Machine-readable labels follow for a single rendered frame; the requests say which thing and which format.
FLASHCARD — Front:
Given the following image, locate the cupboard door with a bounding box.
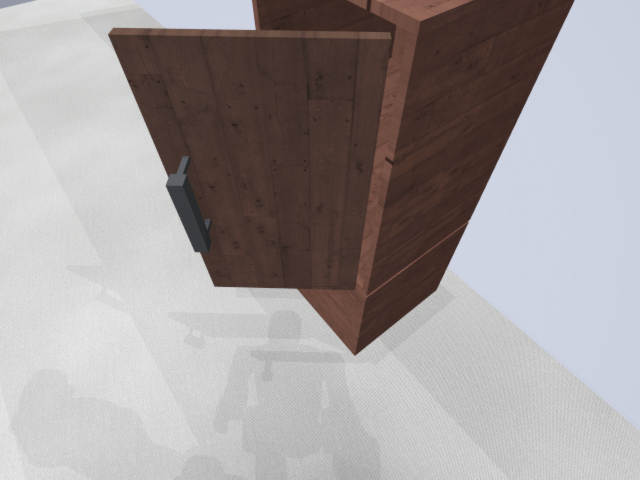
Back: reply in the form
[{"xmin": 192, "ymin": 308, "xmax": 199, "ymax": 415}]
[{"xmin": 108, "ymin": 28, "xmax": 392, "ymax": 290}]

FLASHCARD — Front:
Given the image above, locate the handle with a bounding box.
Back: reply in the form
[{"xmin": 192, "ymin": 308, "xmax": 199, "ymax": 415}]
[{"xmin": 166, "ymin": 156, "xmax": 212, "ymax": 253}]

